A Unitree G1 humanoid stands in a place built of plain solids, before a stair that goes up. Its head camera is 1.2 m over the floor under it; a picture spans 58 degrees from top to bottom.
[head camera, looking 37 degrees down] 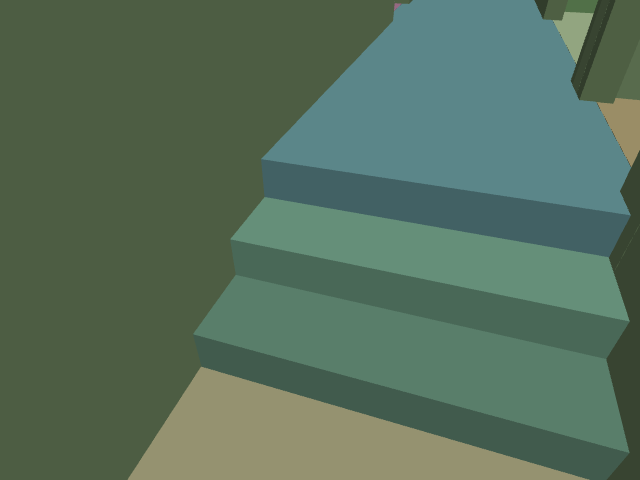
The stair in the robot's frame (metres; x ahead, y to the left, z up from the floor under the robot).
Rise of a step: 0.16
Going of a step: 0.29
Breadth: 1.20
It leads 18 degrees to the right of straight ahead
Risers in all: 3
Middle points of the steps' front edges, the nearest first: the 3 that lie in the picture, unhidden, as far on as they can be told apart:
0.71 -0.18 0.16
0.98 -0.27 0.32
1.26 -0.36 0.48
